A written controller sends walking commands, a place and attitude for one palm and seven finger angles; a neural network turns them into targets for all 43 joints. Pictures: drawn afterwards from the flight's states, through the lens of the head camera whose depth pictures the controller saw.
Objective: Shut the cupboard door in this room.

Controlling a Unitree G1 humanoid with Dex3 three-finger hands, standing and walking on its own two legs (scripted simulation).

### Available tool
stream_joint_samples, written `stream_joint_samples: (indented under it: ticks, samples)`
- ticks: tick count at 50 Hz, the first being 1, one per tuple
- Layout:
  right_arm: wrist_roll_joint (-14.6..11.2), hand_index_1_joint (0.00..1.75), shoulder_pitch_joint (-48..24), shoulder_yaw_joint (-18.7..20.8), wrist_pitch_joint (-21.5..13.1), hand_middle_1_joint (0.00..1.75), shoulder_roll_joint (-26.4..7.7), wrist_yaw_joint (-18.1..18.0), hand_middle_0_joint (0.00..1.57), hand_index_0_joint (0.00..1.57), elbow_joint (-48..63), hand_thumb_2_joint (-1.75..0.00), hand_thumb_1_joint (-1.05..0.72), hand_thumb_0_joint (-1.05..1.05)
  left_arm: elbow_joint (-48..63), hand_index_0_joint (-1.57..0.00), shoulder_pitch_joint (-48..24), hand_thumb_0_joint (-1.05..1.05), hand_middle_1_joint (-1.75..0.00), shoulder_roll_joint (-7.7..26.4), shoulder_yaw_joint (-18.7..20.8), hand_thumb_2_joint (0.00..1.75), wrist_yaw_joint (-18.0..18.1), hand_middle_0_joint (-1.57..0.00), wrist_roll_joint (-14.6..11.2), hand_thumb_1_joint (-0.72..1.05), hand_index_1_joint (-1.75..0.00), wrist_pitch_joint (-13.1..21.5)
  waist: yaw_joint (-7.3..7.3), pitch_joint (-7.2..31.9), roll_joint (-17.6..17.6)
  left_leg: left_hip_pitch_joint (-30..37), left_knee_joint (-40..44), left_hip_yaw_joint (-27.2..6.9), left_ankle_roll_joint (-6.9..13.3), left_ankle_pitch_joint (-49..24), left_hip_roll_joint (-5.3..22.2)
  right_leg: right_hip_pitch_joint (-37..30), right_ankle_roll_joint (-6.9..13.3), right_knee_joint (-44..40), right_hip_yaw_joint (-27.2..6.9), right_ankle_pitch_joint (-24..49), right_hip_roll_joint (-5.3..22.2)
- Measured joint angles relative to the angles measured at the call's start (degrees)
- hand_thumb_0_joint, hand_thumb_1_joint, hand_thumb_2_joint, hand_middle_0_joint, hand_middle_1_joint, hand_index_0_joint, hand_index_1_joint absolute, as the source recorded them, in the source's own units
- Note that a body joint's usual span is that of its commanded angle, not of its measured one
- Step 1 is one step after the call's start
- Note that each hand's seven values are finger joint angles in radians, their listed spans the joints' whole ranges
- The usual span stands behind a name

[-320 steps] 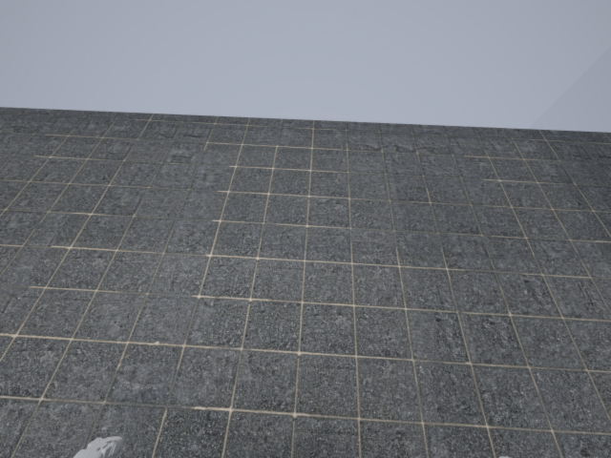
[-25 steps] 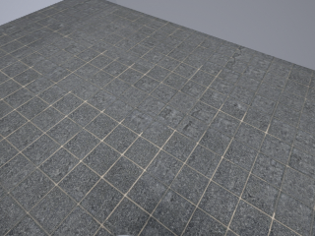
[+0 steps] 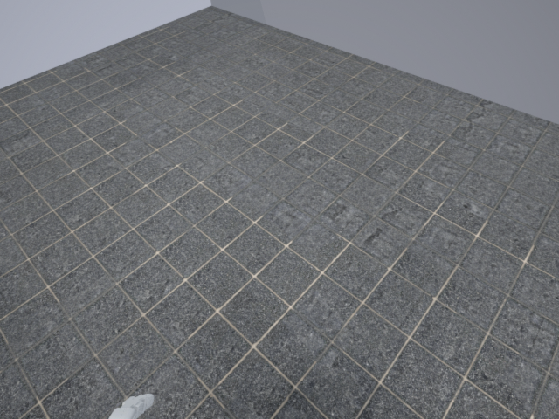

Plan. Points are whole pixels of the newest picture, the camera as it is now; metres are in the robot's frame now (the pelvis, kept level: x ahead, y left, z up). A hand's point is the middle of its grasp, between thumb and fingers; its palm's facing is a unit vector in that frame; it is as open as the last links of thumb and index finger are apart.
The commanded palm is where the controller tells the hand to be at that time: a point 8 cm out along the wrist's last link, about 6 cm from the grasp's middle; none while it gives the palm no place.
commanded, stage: turn or walk to find it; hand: left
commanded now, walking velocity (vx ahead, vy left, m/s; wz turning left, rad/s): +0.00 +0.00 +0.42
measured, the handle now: out of the picture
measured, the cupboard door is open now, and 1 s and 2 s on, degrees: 80 80 80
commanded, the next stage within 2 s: none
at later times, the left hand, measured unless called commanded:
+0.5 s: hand out of the picture -0.07 +0.21 -0.18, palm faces +0.30 -0.92 -0.23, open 7.4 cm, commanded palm none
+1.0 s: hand out of the picture -0.05 +0.24 -0.15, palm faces +0.41 -0.87 -0.27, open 7.4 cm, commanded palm none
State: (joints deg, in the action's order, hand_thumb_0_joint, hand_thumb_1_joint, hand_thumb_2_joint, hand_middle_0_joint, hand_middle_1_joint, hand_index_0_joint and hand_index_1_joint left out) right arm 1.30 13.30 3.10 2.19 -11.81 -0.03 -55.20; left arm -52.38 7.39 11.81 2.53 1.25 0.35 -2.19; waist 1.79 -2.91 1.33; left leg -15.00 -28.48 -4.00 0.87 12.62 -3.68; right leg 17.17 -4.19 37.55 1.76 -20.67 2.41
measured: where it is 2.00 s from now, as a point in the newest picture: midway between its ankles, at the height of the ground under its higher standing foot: outside the picture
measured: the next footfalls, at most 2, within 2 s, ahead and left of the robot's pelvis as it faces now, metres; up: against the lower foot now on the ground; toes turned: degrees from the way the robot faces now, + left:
right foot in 0.02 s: +0.05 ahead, -0.11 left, +0.00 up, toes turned -2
left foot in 0.52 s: -0.06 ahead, +0.13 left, +0.00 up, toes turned +20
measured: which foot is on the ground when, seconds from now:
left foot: down 0.00-0.02, up 0.04-0.50, down 0.52-1.00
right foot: up 0.00-0.00, down 0.02-0.52, up 0.54-1.00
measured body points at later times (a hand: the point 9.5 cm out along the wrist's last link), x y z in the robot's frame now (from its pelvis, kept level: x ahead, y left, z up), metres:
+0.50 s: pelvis -0.05 +0.01 +0.00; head -0.02 +0.02 +0.44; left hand -0.09 +0.26 -0.16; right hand +0.08 -0.23 -0.14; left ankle -0.10 +0.11 -0.73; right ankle +0.01 -0.11 -0.73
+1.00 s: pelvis -0.07 +0.01 +0.00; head -0.04 +0.00 +0.45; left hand -0.07 +0.28 -0.13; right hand +0.06 -0.20 -0.15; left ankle -0.10 +0.11 -0.73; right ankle -0.03 -0.11 -0.71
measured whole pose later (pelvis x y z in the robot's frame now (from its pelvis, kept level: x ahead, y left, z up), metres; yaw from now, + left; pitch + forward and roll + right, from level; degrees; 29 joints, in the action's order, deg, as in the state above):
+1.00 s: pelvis -0.07 +0.01 +0.00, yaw +25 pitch +0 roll +1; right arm 1.4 14.4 2.8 1.9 -11.1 -0.2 -55.8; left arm -53.1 7.0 12.0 2.8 1.4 0.5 -2.9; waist 2.2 -2.9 0.8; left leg -14.5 -26.0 -3.7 1.7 11.8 -4.2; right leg 19.8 -4.4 44.5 0.8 -24.4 2.8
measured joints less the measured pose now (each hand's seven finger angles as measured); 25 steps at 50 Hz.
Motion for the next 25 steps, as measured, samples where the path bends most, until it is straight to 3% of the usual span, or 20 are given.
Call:
stream_joint_samples:
  ticks: [2,5,8,12,17,22,25]
  samples:
    - [-0.4,0.30,0.6,0.5,0.4,0.30,-0.8,0.1,0.21,0.21,-0.4,-0.90,-0.90,0.00,0.3,-0.20,0.1,0.01,-0.30,-0.8,-0.3,0.90,0.1,-0.20,0.3,0.91,-0.30,1.0,-0.02,-0.1,1.3,-2.1,-3.9,-1.0,-0.7,2.2,0.1,-2.2,2.0,-5.2,1.1,4.3,-0.7]
    - [-0.3,0.30,1.2,1.5,1.7,0.30,-1.8,0.3,0.20,0.21,-1.0,-0.90,-0.91,0.00,0.8,-0.20,1.1,0.01,-0.30,-2.0,-1.0,0.90,0.1,-0.20,0.7,0.91,-0.30,1.4,0.14,-0.1,2.0,-8.0,-19.9,-0.3,-1.6,12.4,-0.4,-2.6,5.7,-5.0,3.4,4.2,0.2]
    - [0.0,0.30,1.5,2.1,2.4,0.30,-2.6,0.9,0.20,0.20,-1.5,-0.90,-0.91,0.00,0.6,-0.21,2.7,0.01,-0.30,-2.6,-1.1,0.90,0.2,-0.20,0.6,0.90,-0.30,1.1,-0.15,0.0,1.7,-12.1,-33.3,1.1,-2.4,10.6,0.9,-4.0,6.2,-7.6,4.8,5.6,1.1]
    - [0.0,0.30,2.1,2.4,2.5,0.30,-3.3,1.2,0.20,0.20,-1.9,-0.90,-0.91,0.00,-0.4,-0.21,4.3,0.01,-0.30,-2.9,-1.2,0.90,0.3,-0.20,0.6,0.90,-0.30,1.2,-0.03,-0.2,1.6,-13.2,-39.1,1.3,-4.0,6.8,3.6,-4.9,6.2,-9.9,7.2,7.0,1.9]
    - [-0.1,0.30,1.8,2.1,3.1,0.30,-3.2,1.2,0.20,0.20,-2.8,-0.90,-0.91,0.00,-1.4,-0.21,5.9,0.01,-0.30,-2.6,-1.0,0.90,0.3,-0.20,1.1,0.90,-0.30,1.3,-1.10,-0.5,0.4,-9.9,-33.4,2.4,-4.9,8.8,5.8,-4.4,5.9,-9.9,9.8,7.3,3.2]
    - [-0.6,0.30,-0.4,1.3,2.5,0.30,-2.3,1.0,0.20,0.20,-2.5,-0.90,-0.91,0.00,-2.3,-0.21,6.8,0.01,-0.30,-1.2,-0.4,0.90,0.0,-0.20,1.6,0.90,-0.30,1.1,-2.76,-1.3,-1.4,-4.3,-19.7,5.6,-4.4,13.5,6.2,-2.6,4.8,-7.8,11.9,7.0,5.3]
    - [-0.9,0.30,-1.9,0.6,1.2,0.30,-1.7,0.9,0.20,0.20,-1.3,-0.90,-0.91,0.00,-3.0,-0.21,7.4,0.01,-0.30,0.2,0.2,0.90,0.0,-0.20,1.4,0.90,-0.30,0.8,-3.17,-1.4,-2.5,0.3,-8.3,7.5,-3.6,9.1,5.6,-0.7,3.4,-4.4,13.1,5.9,6.8]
